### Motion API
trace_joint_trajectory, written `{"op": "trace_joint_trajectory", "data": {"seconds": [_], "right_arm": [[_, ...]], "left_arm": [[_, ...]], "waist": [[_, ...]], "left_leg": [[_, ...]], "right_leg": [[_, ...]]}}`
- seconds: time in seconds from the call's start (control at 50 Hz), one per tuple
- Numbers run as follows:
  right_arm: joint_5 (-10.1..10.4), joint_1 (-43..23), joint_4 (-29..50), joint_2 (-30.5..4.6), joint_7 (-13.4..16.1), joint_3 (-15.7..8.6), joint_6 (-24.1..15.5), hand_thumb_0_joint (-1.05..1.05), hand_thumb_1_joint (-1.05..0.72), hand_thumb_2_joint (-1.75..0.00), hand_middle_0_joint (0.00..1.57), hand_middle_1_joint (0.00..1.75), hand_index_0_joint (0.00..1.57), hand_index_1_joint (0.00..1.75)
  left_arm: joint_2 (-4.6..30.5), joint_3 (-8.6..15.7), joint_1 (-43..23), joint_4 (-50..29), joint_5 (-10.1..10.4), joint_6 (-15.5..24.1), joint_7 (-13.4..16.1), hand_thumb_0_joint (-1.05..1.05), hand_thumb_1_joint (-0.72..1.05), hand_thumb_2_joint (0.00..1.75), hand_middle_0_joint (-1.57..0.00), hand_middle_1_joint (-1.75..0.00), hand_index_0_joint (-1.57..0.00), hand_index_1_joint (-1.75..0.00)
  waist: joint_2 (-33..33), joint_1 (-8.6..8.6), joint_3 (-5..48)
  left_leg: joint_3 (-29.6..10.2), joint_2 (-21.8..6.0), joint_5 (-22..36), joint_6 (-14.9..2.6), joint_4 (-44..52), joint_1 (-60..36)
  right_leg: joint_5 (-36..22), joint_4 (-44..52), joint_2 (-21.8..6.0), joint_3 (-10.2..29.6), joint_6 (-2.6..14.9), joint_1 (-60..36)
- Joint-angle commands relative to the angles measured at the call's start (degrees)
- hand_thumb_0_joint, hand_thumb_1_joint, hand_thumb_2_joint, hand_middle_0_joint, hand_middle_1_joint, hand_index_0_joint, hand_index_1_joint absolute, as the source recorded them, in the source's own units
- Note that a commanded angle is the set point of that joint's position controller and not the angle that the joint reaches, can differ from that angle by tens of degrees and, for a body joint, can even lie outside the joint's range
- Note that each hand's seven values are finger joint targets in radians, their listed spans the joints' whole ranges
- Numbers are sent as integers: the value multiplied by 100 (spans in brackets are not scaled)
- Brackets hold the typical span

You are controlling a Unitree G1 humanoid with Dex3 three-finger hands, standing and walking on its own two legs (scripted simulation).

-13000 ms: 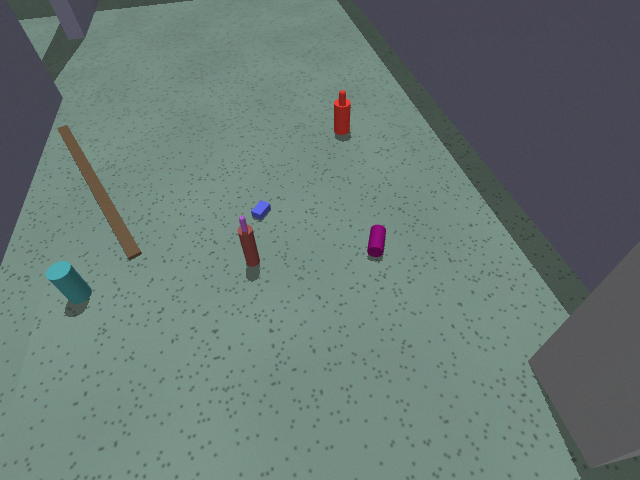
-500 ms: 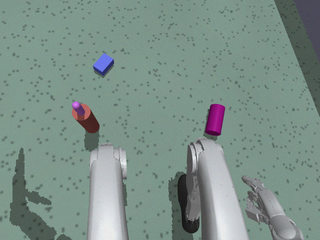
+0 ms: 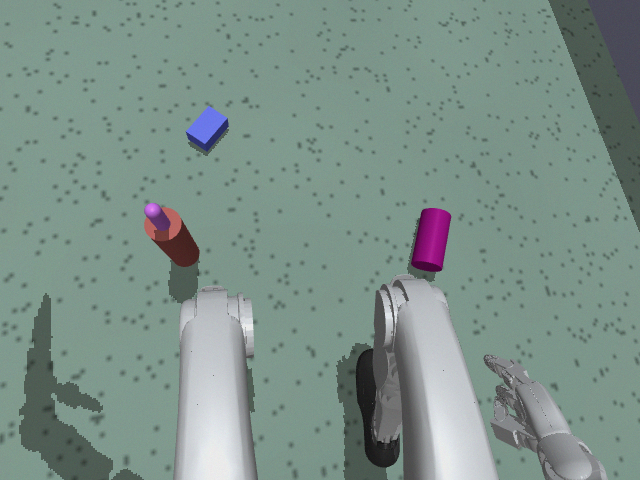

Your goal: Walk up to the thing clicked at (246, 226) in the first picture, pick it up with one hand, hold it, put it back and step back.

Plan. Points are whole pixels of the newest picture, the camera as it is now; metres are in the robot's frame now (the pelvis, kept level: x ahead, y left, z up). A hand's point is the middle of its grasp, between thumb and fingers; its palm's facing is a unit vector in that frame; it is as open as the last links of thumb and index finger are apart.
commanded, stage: go down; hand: left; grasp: from the side
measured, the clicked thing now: (171, 235) +0.44 +0.23 -0.26
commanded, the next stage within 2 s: none
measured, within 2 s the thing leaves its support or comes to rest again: neither
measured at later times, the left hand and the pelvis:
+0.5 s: hand out of the picture +0.39 +0.40 +0.05, palm faces +0.12 -0.99 -0.08, open 17.5 cm; pelvis +0.00 +0.00 +0.00, yaw +0 degrees
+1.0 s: hand out of the picture +0.39 +0.40 +0.05, palm faces +0.11 -0.99 -0.09, open 17.5 cm; pelvis +0.00 +0.00 +0.00, yaw +0 degrees
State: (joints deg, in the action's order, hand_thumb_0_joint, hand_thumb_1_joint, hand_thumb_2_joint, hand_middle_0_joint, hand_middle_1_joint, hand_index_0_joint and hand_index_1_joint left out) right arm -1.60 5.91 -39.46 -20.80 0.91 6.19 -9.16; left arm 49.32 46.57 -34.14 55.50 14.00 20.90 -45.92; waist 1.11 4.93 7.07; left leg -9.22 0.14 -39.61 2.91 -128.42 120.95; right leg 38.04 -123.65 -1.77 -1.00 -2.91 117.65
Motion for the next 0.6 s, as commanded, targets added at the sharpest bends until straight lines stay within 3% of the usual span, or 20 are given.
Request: {"op": "trace_joint_trajectory", "data": {"seconds": [0.0, 0.06, 0.12, 0.18, 0.24, 0.3, 0.34, 0.46, 0.54, 0.58], "right_arm": [[96, 616, 297, -1395, 140, -516, -144, 0, -91, -90, 20, 30, 20, 30], [90, 623, 330, -1346, 127, -469, -160, 0, -91, -90, 20, 30, 20, 30], [66, 598, 358, -1350, 123, -475, -188, 0, -90, -90, 20, 30, 20, 30], [51, 600, 339, -1404, 118, -514, -188, 0, -90, -90, 20, 30, 20, 30], [39, 626, 322, -1418, 126, -541, -193, 0, -90, -90, 20, 30, 20, 30], [29, 652, 286, -1403, 131, -553, -190, 0, -90, -90, 20, 30, 20, 30], [15, 710, 236, -1383, 135, -542, -191, 0, -91, -90, 20, 30, 20, 30], [45, 640, 284, -1382, 131, -515, -116, 0, -90, -90, 20, 30, 20, 30], [85, 567, 352, -1376, 123, -497, -127, 0, -90, -90, 20, 30, 20, 30], [84, 540, 361, -1373, 115, -492, -154, 0, -90, -90, 20, 30, 20, 30]], "left_arm": [[2451, 450, -977, -944, 322, 278, 33, 0, -58, 4, -6, -9, -7, -8], [2268, 416, -842, -546, 382, 290, -3, 0, -59, 3, -7, -9, -7, -8], [2258, 362, -922, -567, 360, 371, -30, 0, -57, 3, -6, -9, -7, -8], [2378, 429, -1093, -858, 343, 450, -31, 0, -56, 4, -6, -9, -7, -8], [2359, 363, -1286, -1045, 306, 492, -33, 0, -56, 5, -6, -9, -6, -8], [2598, 441, -1526, -1357, 291, 506, 9, 0, -58, 6, -6, -10, -6, -9], [2515, 385, -1522, -1361, 260, 465, 35, 0, -58, 5, -6, -10, -7, -9], [2531, 463, -1007, -975, 200, 310, 94, 0, -57, 6, -6, -11, -7, -9], [2200, 347, -850, -724, 332, 325, 5, 0, -58, 4, -6, -10, -7, -9], [2233, 385, -800, -561, 374, 351, -26, 0, -58, 4, -6, -11, -7, -9]], "waist": [[-1481, -310, 3304], [-1036, -191, 3134], [-996, -174, 3139], [-1264, -261, 3316], [-1515, -228, 3454], [-1597, -270, 3700], [-1676, -253, 3703], [-1612, -355, 3350], [-1243, -227, 3103], [-987, -211, 3103]], "left_leg": [[547, 7, 768, -380, 1865, -2781], [585, 17, 868, -439, 1683, -2425], [624, 11, 814, -454, 1636, -2325], [581, -14, 821, -401, 1735, -2627], [558, -27, 744, -369, 1819, -2875], [600, -16, 695, -375, 1817, -2921], [599, -7, 762, -365, 1830, -2976], [594, 21, 775, -367, 1876, -2828], [573, 26, 732, -416, 1797, -2540], [610, 15, 742, -448, 1663, -2344]], "right_leg": [[-567, 1135, 134, -438, 500, -1408], [-652, 1198, 143, -423, 462, -1643], [-632, 1243, 148, -388, 446, -1727], [-606, 1152, 141, -427, 478, -1588], [-578, 1110, 132, -431, 485, -1492], [-524, 1139, 128, -389, 486, -1602], [-586, 1103, 121, -394, 497, -1584], [-570, 1148, 114, -408, 499, -1500], [-536, 1179, 134, -441, 480, -1446], [-547, 1227, 152, -412, 452, -1632]]}}
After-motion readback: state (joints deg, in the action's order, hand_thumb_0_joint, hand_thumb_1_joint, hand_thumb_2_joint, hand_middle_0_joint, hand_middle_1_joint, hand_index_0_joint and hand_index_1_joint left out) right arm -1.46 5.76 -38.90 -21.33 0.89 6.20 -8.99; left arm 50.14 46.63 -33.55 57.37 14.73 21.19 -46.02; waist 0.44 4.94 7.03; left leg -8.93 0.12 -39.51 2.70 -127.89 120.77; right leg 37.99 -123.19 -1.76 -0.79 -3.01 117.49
